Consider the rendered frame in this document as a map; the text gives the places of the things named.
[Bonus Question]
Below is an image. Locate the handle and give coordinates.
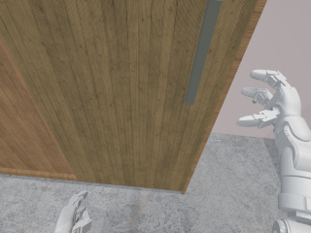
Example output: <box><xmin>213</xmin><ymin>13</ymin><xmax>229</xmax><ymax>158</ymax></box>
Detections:
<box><xmin>185</xmin><ymin>0</ymin><xmax>223</xmax><ymax>105</ymax></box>

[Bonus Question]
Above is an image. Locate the robot left hand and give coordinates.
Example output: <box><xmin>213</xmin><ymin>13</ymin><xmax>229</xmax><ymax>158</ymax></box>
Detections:
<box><xmin>53</xmin><ymin>189</ymin><xmax>92</xmax><ymax>233</ymax></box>

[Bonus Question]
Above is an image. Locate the wardrobe door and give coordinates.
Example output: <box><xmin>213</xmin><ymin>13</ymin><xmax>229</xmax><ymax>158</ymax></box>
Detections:
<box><xmin>0</xmin><ymin>34</ymin><xmax>75</xmax><ymax>175</ymax></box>
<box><xmin>0</xmin><ymin>0</ymin><xmax>258</xmax><ymax>191</ymax></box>

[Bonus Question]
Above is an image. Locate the robot right hand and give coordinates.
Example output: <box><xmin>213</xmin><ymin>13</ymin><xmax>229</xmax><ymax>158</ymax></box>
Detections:
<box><xmin>236</xmin><ymin>69</ymin><xmax>301</xmax><ymax>129</ymax></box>

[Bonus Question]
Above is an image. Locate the robot right forearm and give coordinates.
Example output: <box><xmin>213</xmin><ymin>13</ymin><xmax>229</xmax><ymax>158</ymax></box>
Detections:
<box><xmin>273</xmin><ymin>116</ymin><xmax>311</xmax><ymax>226</ymax></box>

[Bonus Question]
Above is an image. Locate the robot right upper arm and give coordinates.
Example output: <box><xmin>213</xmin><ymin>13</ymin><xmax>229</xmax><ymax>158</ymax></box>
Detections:
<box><xmin>271</xmin><ymin>218</ymin><xmax>311</xmax><ymax>233</ymax></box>

